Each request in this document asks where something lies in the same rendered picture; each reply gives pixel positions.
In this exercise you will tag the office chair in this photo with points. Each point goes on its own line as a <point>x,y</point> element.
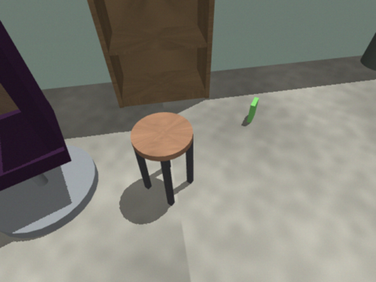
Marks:
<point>44,183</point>

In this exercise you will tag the stool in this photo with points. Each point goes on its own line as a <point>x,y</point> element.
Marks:
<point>162,137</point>

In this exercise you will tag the bookshelf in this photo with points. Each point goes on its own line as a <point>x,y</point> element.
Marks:
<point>156,50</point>

